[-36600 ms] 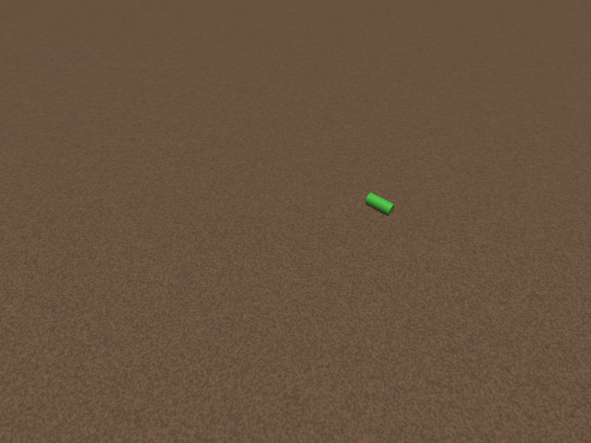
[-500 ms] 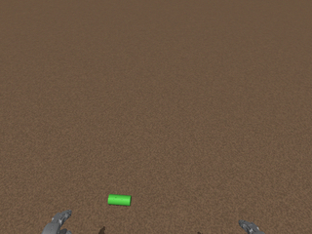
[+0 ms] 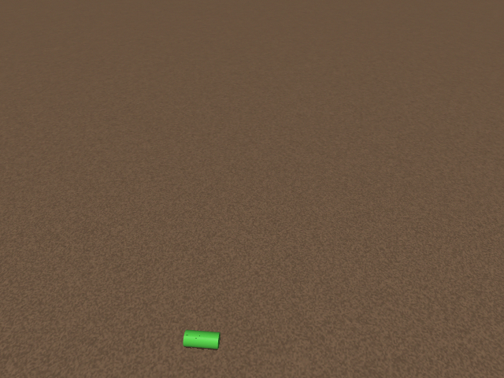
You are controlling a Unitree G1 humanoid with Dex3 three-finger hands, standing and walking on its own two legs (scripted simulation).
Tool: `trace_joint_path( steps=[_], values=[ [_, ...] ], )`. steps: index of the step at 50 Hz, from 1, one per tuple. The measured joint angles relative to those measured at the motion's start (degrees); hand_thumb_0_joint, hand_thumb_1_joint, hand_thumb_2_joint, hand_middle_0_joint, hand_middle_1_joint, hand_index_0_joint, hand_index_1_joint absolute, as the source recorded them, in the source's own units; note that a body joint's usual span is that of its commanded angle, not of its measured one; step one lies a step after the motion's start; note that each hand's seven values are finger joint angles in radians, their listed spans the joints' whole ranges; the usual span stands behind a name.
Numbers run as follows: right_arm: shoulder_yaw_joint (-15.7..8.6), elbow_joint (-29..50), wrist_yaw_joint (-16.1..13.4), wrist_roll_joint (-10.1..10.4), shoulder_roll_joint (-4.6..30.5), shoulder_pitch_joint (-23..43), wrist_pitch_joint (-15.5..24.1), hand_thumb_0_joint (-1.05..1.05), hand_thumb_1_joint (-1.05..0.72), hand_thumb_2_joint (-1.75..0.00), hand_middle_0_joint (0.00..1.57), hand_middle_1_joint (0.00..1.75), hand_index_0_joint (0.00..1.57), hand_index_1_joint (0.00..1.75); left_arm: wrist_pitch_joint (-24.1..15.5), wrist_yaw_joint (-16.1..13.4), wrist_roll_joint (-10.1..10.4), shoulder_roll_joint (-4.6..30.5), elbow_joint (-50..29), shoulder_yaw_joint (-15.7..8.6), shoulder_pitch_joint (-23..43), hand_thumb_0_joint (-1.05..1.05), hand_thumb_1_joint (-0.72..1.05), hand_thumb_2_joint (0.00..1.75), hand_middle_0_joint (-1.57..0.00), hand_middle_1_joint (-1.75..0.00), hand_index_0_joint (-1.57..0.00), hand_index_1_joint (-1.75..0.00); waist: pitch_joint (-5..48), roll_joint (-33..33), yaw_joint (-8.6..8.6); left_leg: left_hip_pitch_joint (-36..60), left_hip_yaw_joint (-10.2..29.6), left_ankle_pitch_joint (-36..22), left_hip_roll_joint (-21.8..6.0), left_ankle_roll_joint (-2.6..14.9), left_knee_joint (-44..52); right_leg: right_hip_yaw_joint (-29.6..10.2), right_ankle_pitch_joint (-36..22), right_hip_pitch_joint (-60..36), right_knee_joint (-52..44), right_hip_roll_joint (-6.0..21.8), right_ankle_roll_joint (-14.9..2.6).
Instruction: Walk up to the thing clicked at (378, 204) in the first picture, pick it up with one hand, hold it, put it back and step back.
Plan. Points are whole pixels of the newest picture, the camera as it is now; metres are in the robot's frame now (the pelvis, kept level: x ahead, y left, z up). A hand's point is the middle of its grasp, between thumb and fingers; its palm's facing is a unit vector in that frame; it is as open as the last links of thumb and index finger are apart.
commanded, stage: stand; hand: left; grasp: from above
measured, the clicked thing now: (202, 339) +0.46 +0.19 -0.75
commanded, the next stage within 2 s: step back in 1.82 s
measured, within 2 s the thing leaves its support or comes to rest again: neither
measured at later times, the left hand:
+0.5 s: hand out of the picture +0.05 +0.23 -0.16, palm faces +0.01 -0.94 -0.34, open 7.3 cm
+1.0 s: hand out of the picture +0.10 +0.23 -0.15, palm faces +0.01 -0.94 -0.34, open 7.3 cm
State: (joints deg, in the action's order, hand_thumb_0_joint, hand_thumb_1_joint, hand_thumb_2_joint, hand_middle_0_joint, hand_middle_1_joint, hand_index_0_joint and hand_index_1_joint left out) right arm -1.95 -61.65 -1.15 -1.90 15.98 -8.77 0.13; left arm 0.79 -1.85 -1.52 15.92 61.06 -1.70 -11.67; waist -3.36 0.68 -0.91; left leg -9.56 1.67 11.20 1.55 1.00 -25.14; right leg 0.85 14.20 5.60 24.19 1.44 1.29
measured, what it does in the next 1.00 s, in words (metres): stands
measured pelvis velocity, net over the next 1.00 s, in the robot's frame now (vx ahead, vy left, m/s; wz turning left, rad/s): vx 0.02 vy -0.01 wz -0.01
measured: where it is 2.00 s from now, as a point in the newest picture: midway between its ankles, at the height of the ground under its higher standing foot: outside the picture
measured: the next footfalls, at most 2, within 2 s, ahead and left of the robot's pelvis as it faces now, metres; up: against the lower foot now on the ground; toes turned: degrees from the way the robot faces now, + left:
none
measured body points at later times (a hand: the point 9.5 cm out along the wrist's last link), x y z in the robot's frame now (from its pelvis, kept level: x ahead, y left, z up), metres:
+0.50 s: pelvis +0.01 -0.01 +0.01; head +0.01 -0.01 +0.45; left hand +0.05 +0.28 -0.13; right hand +0.07 -0.30 -0.14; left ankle +0.03 +0.11 -0.74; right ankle -0.01 -0.13 -0.74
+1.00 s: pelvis +0.02 -0.01 +0.01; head +0.03 -0.01 +0.46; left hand +0.10 +0.28 -0.13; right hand +0.10 -0.30 -0.13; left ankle +0.03 +0.11 -0.74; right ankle -0.01 -0.13 -0.74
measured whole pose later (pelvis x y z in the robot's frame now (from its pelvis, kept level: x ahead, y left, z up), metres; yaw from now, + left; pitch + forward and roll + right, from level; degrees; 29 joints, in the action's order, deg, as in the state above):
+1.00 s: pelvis +0.02 -0.01 +0.01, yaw +0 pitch -3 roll +0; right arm -0.8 -65.6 -1.0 -1.2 18.5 -5.4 0.6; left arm -0.1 -1.1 -0.7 17.8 65.7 -1.7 -5.7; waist -3.5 0.5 0.0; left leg -6.5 1.8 10.0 0.6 0.1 -19.1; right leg 0.9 12.5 2.4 17.5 0.5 0.5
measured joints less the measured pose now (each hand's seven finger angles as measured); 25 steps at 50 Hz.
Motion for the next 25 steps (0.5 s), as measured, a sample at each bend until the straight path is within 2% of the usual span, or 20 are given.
trace_joint_path(
  steps=[25],
  values=[
    [0.60,-3.90,0.41,0.44,1.73,1.40,-0.17,0.00,-0.91,-0.90,0.21,0.30,0.20,0.29,-0.71,0.49,0.35,1.39,4.92,0.29,2.75,0.00,0.91,0.90,-0.20,-0.30,-0.21,-0.30,-0.35,-0.01,0.69,1.69,0.31,-1.91,-0.58,-0.65,4.53,0.24,-1.86,-1.63,-4.45,-0.57,-0.60]
  ],
)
